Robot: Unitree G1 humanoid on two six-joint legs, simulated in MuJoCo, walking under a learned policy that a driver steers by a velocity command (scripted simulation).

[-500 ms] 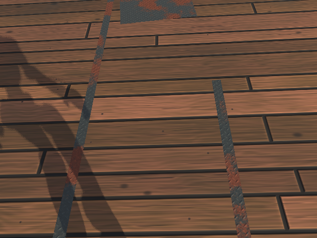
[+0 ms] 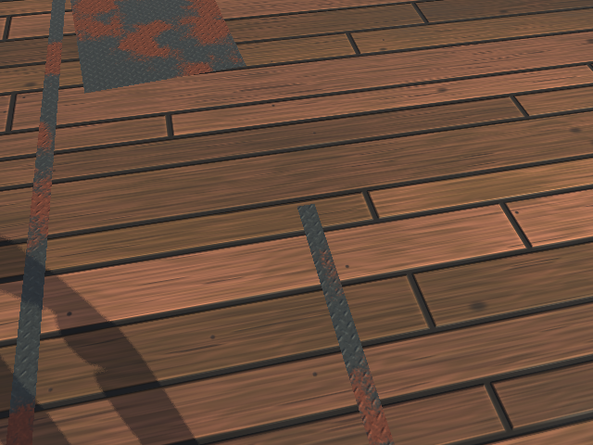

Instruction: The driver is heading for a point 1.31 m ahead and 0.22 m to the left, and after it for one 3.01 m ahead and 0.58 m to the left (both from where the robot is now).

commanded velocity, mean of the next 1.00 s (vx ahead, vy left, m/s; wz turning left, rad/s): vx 0.49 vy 0.00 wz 0.28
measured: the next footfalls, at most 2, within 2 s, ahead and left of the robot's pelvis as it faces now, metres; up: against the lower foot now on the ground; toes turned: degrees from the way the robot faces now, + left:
right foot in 0.28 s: +0.32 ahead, -0.12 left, +0.00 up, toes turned -2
left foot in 0.84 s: +0.57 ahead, +0.10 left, +0.00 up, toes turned +22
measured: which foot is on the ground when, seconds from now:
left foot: down 0.00-0.30, up 0.32-0.82, down 0.84-1.00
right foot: up 0.00-0.26, down 0.28-0.82, up 0.84-1.00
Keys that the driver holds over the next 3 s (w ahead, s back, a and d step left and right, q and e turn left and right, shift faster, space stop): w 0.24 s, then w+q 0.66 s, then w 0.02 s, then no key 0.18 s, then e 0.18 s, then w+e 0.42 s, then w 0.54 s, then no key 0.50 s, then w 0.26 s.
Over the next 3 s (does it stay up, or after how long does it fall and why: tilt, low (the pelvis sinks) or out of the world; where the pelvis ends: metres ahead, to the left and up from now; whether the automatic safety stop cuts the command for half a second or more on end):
stays up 1.19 0.18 0.00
